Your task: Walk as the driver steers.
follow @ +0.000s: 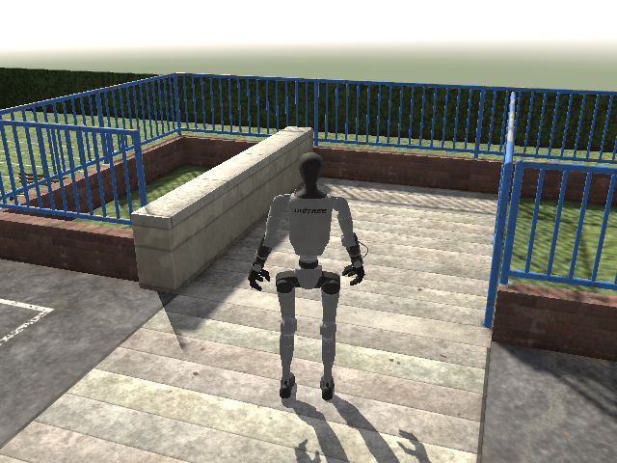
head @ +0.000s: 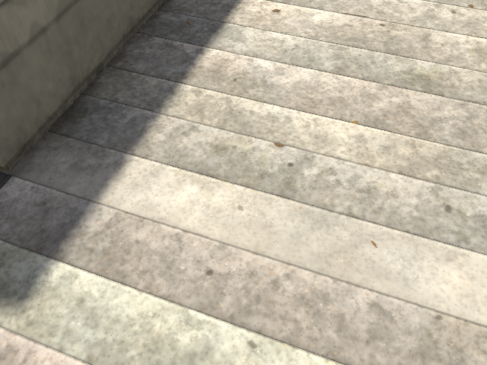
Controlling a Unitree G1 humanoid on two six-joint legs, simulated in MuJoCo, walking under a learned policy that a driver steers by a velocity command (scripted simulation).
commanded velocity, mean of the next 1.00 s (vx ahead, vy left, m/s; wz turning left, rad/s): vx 0.10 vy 0.00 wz -0.25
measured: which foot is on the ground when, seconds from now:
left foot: up 0.00-0.04, down 0.06-0.48, up 0.50-1.00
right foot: down 0.00-0.06, up 0.08-0.46, down 0.48-1.00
